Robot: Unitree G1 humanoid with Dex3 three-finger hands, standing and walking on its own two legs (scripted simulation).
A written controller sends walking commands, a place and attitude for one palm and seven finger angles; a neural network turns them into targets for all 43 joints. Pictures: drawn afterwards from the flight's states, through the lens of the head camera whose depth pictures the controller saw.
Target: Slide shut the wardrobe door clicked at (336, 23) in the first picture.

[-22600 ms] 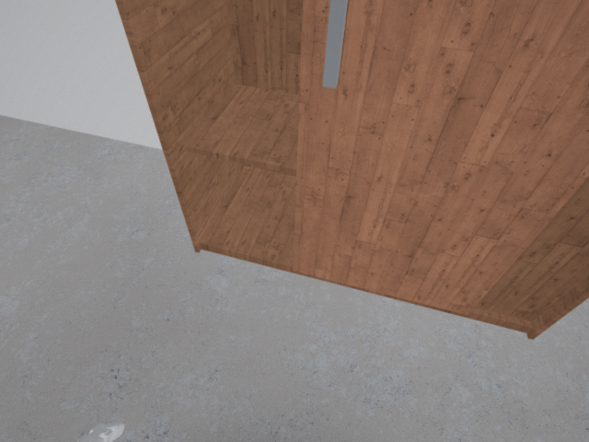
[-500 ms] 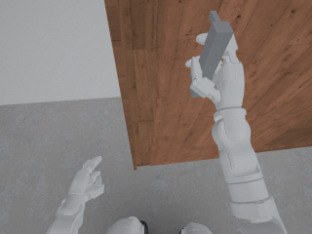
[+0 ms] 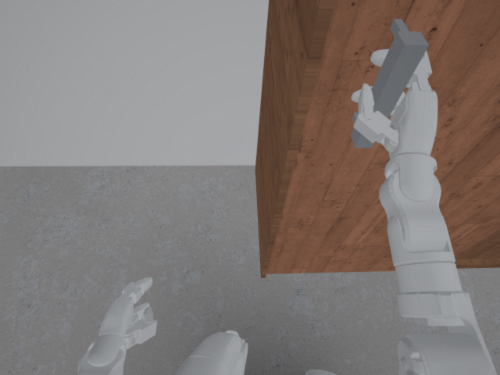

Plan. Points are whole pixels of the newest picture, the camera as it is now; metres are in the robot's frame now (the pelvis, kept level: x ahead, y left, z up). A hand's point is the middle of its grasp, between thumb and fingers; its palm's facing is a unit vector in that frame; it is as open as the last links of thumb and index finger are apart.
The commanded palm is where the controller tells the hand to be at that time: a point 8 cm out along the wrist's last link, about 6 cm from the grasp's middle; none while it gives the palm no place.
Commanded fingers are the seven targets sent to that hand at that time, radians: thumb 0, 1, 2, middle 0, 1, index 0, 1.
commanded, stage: stop walking and hold the door there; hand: right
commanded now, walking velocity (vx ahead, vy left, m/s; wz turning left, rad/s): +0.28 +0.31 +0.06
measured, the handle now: (378, 88) +0.46 -0.15 +0.20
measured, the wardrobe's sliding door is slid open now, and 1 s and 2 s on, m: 0.00 0.00 0.00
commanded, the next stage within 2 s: none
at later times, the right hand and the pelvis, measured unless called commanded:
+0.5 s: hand (365, 112) +0.42 -0.13 +0.19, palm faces +0.39 +0.89 -0.24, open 6.6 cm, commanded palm +0.38 -0.17 +0.17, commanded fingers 0.00 -0.90 -0.90 0.45 1.40 0.45 1.40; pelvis +0.01 +0.12 +0.01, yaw +5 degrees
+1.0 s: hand (365, 113) +0.42 -0.13 +0.19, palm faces +0.37 +0.90 -0.24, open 6.5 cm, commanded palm +0.38 -0.17 +0.17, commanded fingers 0.00 -0.90 -0.90 0.45 1.40 0.45 1.40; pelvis +0.01 +0.11 +0.02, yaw +6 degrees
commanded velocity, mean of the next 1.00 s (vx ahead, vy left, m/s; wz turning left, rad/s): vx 0.00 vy -0.10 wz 0.00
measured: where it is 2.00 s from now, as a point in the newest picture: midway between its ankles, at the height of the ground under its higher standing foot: outside the picture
